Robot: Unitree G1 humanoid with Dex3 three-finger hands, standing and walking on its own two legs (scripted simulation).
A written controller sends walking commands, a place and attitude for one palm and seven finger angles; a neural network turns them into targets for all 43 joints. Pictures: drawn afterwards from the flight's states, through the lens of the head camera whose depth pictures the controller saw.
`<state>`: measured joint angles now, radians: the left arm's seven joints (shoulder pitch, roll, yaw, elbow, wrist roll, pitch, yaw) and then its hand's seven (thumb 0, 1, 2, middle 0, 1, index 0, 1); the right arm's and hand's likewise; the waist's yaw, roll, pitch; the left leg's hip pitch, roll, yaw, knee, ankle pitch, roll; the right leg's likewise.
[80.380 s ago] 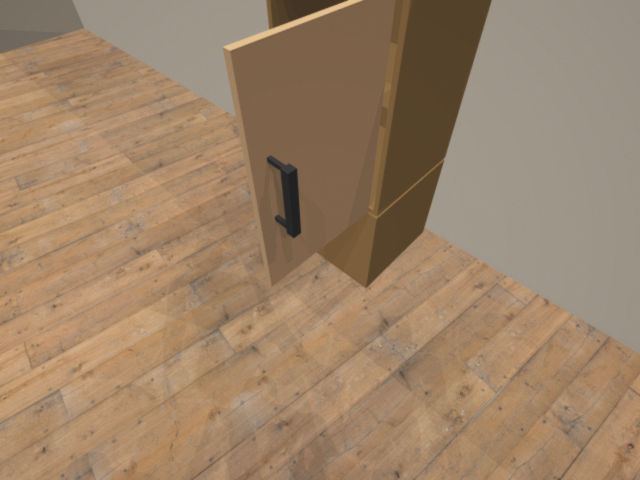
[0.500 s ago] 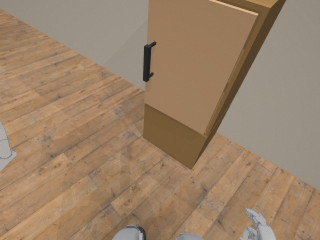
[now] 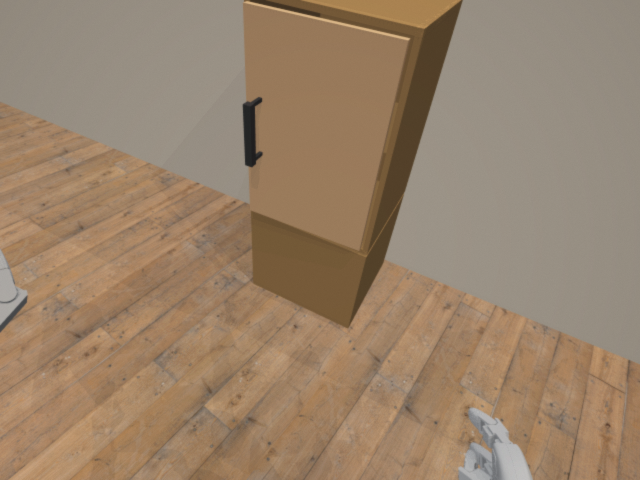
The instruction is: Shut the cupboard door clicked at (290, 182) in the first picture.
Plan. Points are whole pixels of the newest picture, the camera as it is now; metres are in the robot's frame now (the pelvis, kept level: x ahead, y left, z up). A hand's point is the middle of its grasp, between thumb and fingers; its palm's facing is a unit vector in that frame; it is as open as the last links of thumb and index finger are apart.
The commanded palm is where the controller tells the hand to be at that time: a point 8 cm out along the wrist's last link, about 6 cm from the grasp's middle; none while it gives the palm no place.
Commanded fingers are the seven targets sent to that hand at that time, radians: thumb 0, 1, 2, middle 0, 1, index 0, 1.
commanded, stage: stop stepping back and stand still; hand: left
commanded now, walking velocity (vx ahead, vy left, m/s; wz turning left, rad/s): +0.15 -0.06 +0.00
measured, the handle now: (254, 132) +0.95 +0.18 -0.03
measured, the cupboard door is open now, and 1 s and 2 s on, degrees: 3 3 3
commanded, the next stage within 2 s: let the arm hang, fingers relaxed in 1.86 s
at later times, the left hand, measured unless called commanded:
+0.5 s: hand out of the picture +0.11 +0.27 +0.18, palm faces +0.35 -0.84 -0.43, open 7.4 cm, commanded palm +0.05 +0.32 +0.19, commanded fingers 0.00 0.90 0.90 -0.20 -0.30 -0.20 -0.30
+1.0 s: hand out of the picture +0.13 +0.28 +0.19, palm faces +0.44 -0.81 -0.40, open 7.4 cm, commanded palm +0.06 +0.33 +0.19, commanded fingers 0.00 0.90 0.90 -0.20 -0.30 -0.20 -0.30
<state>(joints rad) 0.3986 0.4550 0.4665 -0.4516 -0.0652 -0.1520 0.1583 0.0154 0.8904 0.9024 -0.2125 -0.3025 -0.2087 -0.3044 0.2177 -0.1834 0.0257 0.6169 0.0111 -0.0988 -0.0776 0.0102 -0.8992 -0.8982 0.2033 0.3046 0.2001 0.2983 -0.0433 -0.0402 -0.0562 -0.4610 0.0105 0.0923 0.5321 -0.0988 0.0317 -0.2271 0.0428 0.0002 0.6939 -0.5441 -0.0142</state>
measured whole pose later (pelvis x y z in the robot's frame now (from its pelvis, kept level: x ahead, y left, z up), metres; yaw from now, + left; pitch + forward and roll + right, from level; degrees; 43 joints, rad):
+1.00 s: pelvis -0.09 +0.03 +0.00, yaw -2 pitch +0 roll +1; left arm 0.48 0.41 0.41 -0.52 -0.03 -0.22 0.18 0.02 0.89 0.90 -0.21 -0.30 -0.21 -0.30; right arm 0.20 -0.22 -0.03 0.62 0.00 -0.10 -0.10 0.01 -0.90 -0.90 0.20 0.30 0.20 0.30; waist 0.01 -0.06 0.01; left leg -0.31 0.04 0.09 0.58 -0.27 -0.01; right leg -0.23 -0.04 -0.07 0.63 -0.39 -0.01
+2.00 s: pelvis -0.09 +0.05 +0.01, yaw -2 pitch +2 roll -1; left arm 0.47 0.40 0.34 -0.31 -0.02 -0.17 0.12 0.01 0.90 0.90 -0.21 -0.30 -0.20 -0.30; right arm 0.22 -0.23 0.02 0.67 0.01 -0.11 -0.04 0.01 -0.90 -0.90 0.20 0.30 0.20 0.30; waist 0.01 0.03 -0.04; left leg -0.33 0.05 0.09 0.52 -0.22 0.01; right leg -0.20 -0.02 -0.06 0.45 -0.28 0.02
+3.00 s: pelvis -0.10 +0.06 +0.02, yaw -3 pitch -2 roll +0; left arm 0.22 0.22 0.01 1.11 0.02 0.00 0.01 0.01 0.91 0.90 -0.20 -0.30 -0.20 -0.30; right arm 0.23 -0.23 -0.01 1.11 -0.01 0.00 -0.01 0.00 -0.90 -0.90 0.20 0.30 0.20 0.30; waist -0.01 0.00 0.02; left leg -0.19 0.02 0.12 0.37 -0.14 0.02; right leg -0.11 -0.04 -0.03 0.38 -0.24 0.02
